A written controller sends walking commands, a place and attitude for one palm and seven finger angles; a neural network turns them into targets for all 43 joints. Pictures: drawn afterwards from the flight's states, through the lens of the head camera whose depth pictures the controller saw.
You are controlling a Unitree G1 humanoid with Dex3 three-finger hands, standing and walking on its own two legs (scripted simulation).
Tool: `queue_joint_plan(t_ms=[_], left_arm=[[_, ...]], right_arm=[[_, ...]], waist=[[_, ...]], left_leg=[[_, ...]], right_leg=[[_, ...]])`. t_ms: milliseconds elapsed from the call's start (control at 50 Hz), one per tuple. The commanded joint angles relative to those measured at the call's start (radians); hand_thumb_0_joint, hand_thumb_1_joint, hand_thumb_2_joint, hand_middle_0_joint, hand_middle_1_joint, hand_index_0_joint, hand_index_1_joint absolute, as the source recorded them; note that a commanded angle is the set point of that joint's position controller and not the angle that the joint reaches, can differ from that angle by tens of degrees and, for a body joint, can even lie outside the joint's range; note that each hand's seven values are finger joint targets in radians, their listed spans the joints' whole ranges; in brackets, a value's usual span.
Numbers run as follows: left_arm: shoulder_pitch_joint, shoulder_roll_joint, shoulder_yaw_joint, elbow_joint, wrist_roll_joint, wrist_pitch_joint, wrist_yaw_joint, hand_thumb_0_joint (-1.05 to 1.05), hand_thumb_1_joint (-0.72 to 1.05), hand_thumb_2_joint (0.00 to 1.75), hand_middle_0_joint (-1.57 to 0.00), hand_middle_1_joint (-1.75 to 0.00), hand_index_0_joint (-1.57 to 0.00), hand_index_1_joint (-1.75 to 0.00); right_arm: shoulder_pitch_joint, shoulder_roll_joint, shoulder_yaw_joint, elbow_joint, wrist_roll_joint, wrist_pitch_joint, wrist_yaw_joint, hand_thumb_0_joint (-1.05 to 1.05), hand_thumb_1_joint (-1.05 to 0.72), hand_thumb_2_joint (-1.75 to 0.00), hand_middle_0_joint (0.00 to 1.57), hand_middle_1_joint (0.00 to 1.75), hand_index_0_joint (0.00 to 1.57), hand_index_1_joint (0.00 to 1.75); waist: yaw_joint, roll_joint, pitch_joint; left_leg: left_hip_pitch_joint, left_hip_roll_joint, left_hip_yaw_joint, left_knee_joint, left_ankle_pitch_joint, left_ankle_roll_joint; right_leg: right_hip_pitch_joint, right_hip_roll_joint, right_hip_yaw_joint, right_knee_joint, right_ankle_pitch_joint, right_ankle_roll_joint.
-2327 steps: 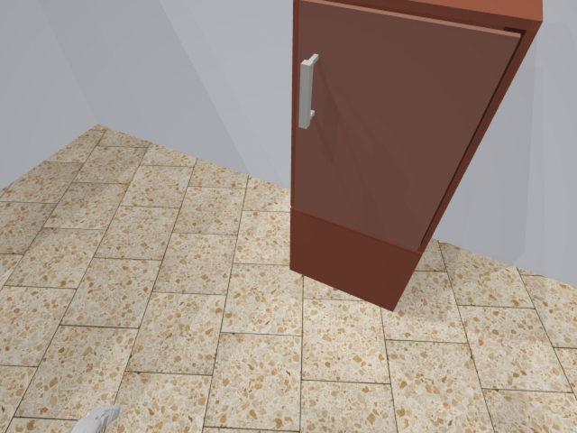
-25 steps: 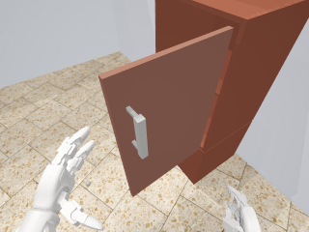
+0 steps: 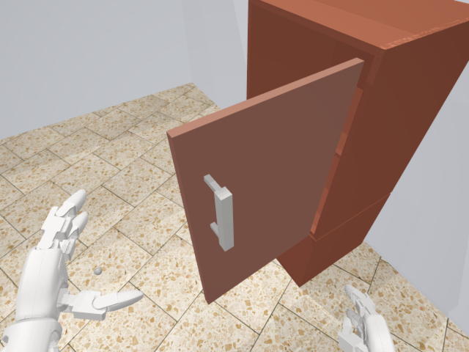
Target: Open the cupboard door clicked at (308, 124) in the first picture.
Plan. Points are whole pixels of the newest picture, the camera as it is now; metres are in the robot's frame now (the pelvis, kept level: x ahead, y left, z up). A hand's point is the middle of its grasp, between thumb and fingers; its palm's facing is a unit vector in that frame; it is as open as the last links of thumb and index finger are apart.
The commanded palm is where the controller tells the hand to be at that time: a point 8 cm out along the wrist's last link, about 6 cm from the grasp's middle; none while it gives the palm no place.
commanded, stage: draw the hand back to the body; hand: left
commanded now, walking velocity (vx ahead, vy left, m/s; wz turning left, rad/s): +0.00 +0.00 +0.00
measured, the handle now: (218, 214) +0.32 +0.07 +0.08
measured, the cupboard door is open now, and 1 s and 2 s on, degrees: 92 92 92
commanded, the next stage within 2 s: step back with the hand held close in 0.84 s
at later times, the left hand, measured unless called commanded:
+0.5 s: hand (65, 230) +0.21 +0.25 +0.17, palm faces +0.47 -0.79 -0.41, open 8.7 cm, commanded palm +0.16 +0.28 +0.18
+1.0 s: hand (66, 235) +0.21 +0.25 +0.17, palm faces +0.46 -0.80 -0.39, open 7.5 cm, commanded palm +0.16 +0.28 +0.19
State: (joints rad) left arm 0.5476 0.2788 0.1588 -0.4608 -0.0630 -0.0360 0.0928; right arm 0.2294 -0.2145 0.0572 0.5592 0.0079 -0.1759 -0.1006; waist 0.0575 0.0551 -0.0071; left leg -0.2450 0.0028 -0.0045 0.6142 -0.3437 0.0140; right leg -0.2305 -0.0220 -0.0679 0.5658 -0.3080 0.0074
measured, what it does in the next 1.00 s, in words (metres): stands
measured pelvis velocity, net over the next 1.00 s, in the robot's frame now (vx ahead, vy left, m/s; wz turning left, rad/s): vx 0.01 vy -0.02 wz -0.02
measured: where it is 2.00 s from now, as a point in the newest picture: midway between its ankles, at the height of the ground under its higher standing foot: outside the picture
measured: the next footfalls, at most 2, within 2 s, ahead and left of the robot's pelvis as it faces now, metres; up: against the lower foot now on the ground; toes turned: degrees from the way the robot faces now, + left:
none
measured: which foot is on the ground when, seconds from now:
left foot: down 0.00-1.00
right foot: down 0.00-1.00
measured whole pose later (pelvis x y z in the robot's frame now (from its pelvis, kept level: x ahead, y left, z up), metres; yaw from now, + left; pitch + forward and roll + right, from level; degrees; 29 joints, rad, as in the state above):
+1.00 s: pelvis +0.01 -0.02 +0.01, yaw -1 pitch -4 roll -1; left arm 0.45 0.32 0.34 -0.37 -0.06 -0.09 0.12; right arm 0.18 -0.22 0.01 0.65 0.00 -0.10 -0.08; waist 0.07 0.07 0.03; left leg -0.08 0.02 0.01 0.42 -0.27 -0.01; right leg -0.07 0.00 -0.06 0.38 -0.24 -0.01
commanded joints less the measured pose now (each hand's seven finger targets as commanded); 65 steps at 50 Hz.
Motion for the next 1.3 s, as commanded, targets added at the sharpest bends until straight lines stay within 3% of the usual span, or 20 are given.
queue_joint_plan(t_ms=[0, 40, 160, 220, 440, 480, 500, 540, 580, 640, 720, 920, 940, 960, 980, 1020, 1060, 1140, 1180, 1280], left_arm=[[-0.107, 0.157, 0.113, -0.226, 0.025, -0.081, 0.051, 0.0, 0.13, 0.57, -0.17, -0.3, -0.17, -0.3], [-0.113, 0.188, 0.151, -0.218, 0.028, -0.086, 0.059, 0.0, 0.2, 0.6, -0.18, -0.3, -0.18, -0.3], [-0.085, 0.174, 0.183, -0.163, 0.023, -0.089, 0.056, 0.0, 0.41, 0.69, -0.18, -0.3, -0.18, -0.3], [-0.104, 0.193, 0.214, -0.166, 0.022, -0.093, 0.054, 0.0, 0.51, 0.74, -0.19, -0.3, -0.19, -0.3], [-0.178, 0.261, 0.32, -0.143, 0.007, -0.104, 0.058, 0.0, 0.9, 0.9, -0.2, -0.3, -0.2, -0.3], [-0.149, 0.216, 0.283, -0.094, 0.003, -0.098, 0.05, 0.0, 0.9, 0.9, -0.2, -0.3, -0.2, -0.3], [-0.153, 0.209, 0.273, -0.102, 0.004, -0.098, 0.047, 0.0, 0.9, 0.9, -0.2, -0.3, -0.2, -0.3], [-0.154, 0.213, 0.272, -0.093, 0.005, -0.097, 0.045, 0.0, 0.9, 0.9, -0.2, -0.3, -0.2, -0.3], [-0.155, 0.215, 0.272, -0.094, 0.003, -0.098, 0.045, 0.0, 0.9, 0.9, -0.2, -0.3, -0.2, -0.3], [-0.17, 0.256, 0.304, -0.116, 0.006, -0.104, 0.048, 0.0, 0.9, 0.9, -0.2, -0.3, -0.2, -0.3], [-0.179, 0.253, 0.302, -0.151, 0.007, -0.112, 0.052, 0.0, 0.9, 0.9, -0.2, -0.3, -0.2, -0.3], [-0.178, 0.225, 0.281, -0.109, 0.007, -0.114, 0.047, 0.0, 0.9, 0.9, -0.2, -0.3, -0.2, -0.3], [-0.232, 0.251, 0.294, -0.137, 0.006, -0.118, 0.05, 0.0, 0.9, 0.9, -0.2, -0.3, -0.2, -0.3], [-0.278, 0.352, 0.397, -0.167, 0.005, -0.153, 0.05, 0.0, 0.9, 0.9, -0.2, -0.3, -0.2, -0.3], [-0.183, 0.286, 0.35, -0.089, 0.009, -0.153, 0.038, 0.0, 0.9, 0.9, -0.2, -0.3, -0.2, -0.3], [-0.131, 0.264, 0.322, -0.095, 0.015, -0.15, 0.033, 0.0, 0.9, 0.9, -0.2, -0.3, -0.2, -0.3], [-0.082, 0.261, 0.326, -0.123, 0.015, -0.158, 0.036, 0.0, 0.9, 0.9, -0.2, -0.3, -0.2, -0.3], [-0.019, 0.302, 0.365, -0.209, 0.015, -0.161, 0.052, 0.0, 0.9, 0.9, -0.2, -0.3, -0.2, -0.3], [0.006, 0.308, 0.379, -0.244, 0.014, -0.161, 0.057, 0.0, 0.9, 0.9, -0.2, -0.3, -0.2, -0.3], [0.039, 0.324, 0.407, -0.269, 0.014, -0.169, 0.07, 0.0, 0.9, 0.9, -0.2, -0.3, -0.2, -0.3]], right_arm=[[-0.127, -0.103, -0.044, -0.138, -0.007, -0.054, -0.008, 0.0, -0.9, -0.9, 0.2, 0.3, 0.2, 0.3], [-0.132, -0.106, -0.048, -0.123, -0.009, -0.05, -0.009, 0.0, -0.9, -0.9, 0.2, 0.3, 0.2, 0.3], [-0.148, -0.103, -0.055, -0.098, -0.01, -0.029, 0.003, 0.0, -0.9, -0.9, 0.2, 0.3, 0.2, 0.3], [-0.152, -0.104, -0.062, -0.094, -0.01, -0.015, 0.009, 0.0, -0.9, -0.9, 0.2, 0.3, 0.2, 0.3], [-0.167, -0.102, -0.074, -0.077, -0.008, 0.011, 0.008, 0.0, -0.9, -0.9, 0.2, 0.3, 0.2, 0.3], [-0.166, -0.102, -0.075, -0.076, -0.008, 0.018, 0.012, 0.0, -0.9, -0.9, 0.2, 0.3, 0.2, 0.3], [-0.166, -0.105, -0.078, -0.078, -0.006, 0.021, 0.016, 0.0, -0.9, -0.9, 0.2, 0.3, 0.2, 0.3], [-0.17, -0.11, -0.082, -0.075, -0.007, 0.022, 0.016, 0.0, -0.9, -0.9, 0.2, 0.3, 0.2, 0.3], [-0.17, -0.111, -0.083, -0.08, -0.008, 0.028, 0.018, 0.0, -0.9, -0.9, 0.2, 0.3, 0.2, 0.3], [-0.177, -0.109, -0.083, -0.078, -0.01, 0.027, 0.014, 0.0, -0.9, -0.9, 0.2, 0.3, 0.2, 0.3], [-0.179, -0.1, -0.08, -0.08, -0.009, 0.017, 0.011, 0.0, -0.9, -0.9, 0.2, 0.3, 0.2, 0.3], [-0.178, -0.104, -0.084, -0.07, -0.007, 0.015, 0.015, 0.0, -0.9, -0.9, 0.2, 0.3, 0.2, 0.3], [-0.186, -0.107, -0.081, -0.071, -0.008, 0.012, 0.013, 0.0, -0.9, -0.9, 0.2, 0.3, 0.2, 0.3], [-0.166, -0.133, -0.083, -0.101, 0.0, 0.035, 0.016, 0.0, -0.9, -0.9, 0.2, 0.3, 0.2, 0.3], [-0.166, -0.12, -0.086, -0.085, -0.004, 0.053, 0.017, 0.0, -0.9, -0.9, 0.2, 0.3, 0.2, 0.3], [-0.17, -0.122, -0.089, -0.101, -0.005, 0.077, 0.021, 0.0, -0.9, -0.9, 0.2, 0.3, 0.2, 0.3], [-0.165, -0.126, -0.095, -0.111, -0.005, 0.092, 0.019, 0.0, -0.9, -0.9, 0.2, 0.3, 0.2, 0.3], [-0.159, -0.131, -0.108, -0.136, -0.002, 0.118, 0.015, 0.0, -0.9, -0.9, 0.2, 0.3, 0.2, 0.3], [-0.154, -0.126, -0.11, -0.155, 0.0, 0.127, 0.014, 0.0, -0.9, -0.9, 0.2, 0.3, 0.2, 0.3], [-0.154, -0.123, -0.116, -0.17, 0.002, 0.131, 0.006, 0.0, -0.9, -0.9, 0.2, 0.3, 0.2, 0.3]], waist=[[-0.005, 0.009, -0.058], [0.001, -0.026, -0.077], [0.009, -0.013, -0.054], [0.011, -0.015, -0.065], [0.017, 0.008, -0.062], [0.012, -0.023, -0.034], [0.01, -0.005, -0.037], [0.013, -0.006, -0.04], [0.013, -0.048, -0.049], [0.02, -0.01, -0.064], [0.017, 0.019, -0.073], [0.011, 0.002, -0.037], [0.012, -0.001, -0.039], [-0.038, -0.04, 0.047], [-0.039, -0.086, 0.027], [-0.043, -0.092, 0.012], [-0.043, -0.027, -0.05], [-0.041, 0.004, -0.174], [-0.043, -0.017, -0.202], [-0.043, -0.004, -0.176]], left_leg=[[0.031, 0.011, -0.016, -0.179, 0.192, -0.007], [0.053, 0.011, -0.009, -0.184, 0.235, -0.006], [0.088, 0.015, 0.002, -0.211, 0.342, -0.007], [0.111, 0.017, 0.006, -0.217, 0.382, -0.008], [0.151, 0.012, 0.026, -0.223, 0.406, -0.002], [0.144, 0.013, 0.027, -0.23, 0.399, 0.001], [0.153, 0.014, 0.031, -0.23, 0.399, 0.001], [0.156, 0.013, 0.032, -0.23, 0.398, 0.004], [0.153, 0.013, 0.029, -0.234, 0.388, 0.007], [0.16, 0.009, 0.032, -0.231, 0.384, 0.007], [0.171, 0.006, 0.033, -0.232, 0.382, 0.005], [0.165, 0.01, 0.028, -0.25, 0.338, 0.004], [0.166, 0.009, 0.023, -0.252, 0.329, 0.004], [0.09, 0.029, 0.001, -0.216, 0.273, 0.019], [0.092, 0.026, -0.007, -0.194, 0.258, 0.019], [0.091, 0.027, 0.003, -0.177, 0.286, 0.016], [0.089, 0.038, -0.001, -0.183, 0.368, 0.01], [0.093, 0.061, -0.007, -0.17, 0.528, 0.002], [0.075, 0.071, -0.01, -0.164, 0.559, -0.001], [-0.014, 0.087, -0.034, -0.178, 0.479, 0.0]], right_leg=[[0.072, 0.009, 0.015, -0.123, 0.136, -0.03], [0.105, 0.009, 0.016, -0.137, 0.178, -0.03], [0.147, 0.008, 0.017, -0.154, 0.271, -0.026], [0.16, 0.01, 0.017, -0.162, 0.301, -0.024], [0.184, 0.009, 0.029, -0.2, 0.353, -0.021], [0.173, 0.01, 0.026, -0.203, 0.349, -0.015], [0.17, 0.01, 0.03, -0.207, 0.348, -0.015], [0.174, 0.009, 0.031, -0.212, 0.352, -0.015], [0.181, 0.009, 0.032, -0.214, 0.349, -0.011], [0.192, 0.007, 0.039, -0.217, 0.354, -0.015], [0.187, 0.008, 0.037, -0.221, 0.344, -0.015], [0.168, 0.014, 0.035, -0.238, 0.284, -0.014], [0.171, 0.013, 0.035, -0.242, 0.275, -0.015], [0.06, -0.032, 0.108, -0.298, 0.304, -0.012], [0.06, -0.053, 0.108, -0.301, 0.301, -0.014], [0.052, -0.065, 0.105, -0.291, 0.349, -0.014], [0.096, -0.066, 0.085, -0.24, 0.426, -0.015], [0.162, -0.058, 0.067, -0.154, 0.553, -0.009], [0.17, -0.051, 0.07, -0.12, 0.581, -0.006], [0.143, -0.043, 0.073, -0.083, 0.496, -0.004]])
